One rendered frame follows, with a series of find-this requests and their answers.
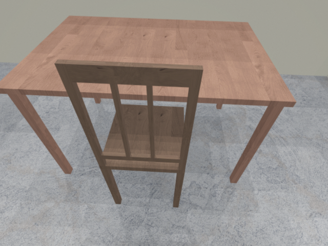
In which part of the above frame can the chair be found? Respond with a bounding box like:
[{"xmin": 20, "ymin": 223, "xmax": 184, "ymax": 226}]
[{"xmin": 54, "ymin": 59, "xmax": 203, "ymax": 208}]

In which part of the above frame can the table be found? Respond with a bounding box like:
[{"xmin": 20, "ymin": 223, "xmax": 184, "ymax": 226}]
[{"xmin": 0, "ymin": 15, "xmax": 296, "ymax": 183}]

